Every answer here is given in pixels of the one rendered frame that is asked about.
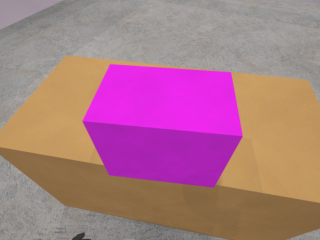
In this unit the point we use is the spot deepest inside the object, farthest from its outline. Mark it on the carton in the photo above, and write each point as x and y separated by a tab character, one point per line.
165	124

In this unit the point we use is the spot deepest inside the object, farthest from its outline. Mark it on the pedestal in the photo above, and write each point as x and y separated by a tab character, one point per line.
269	189

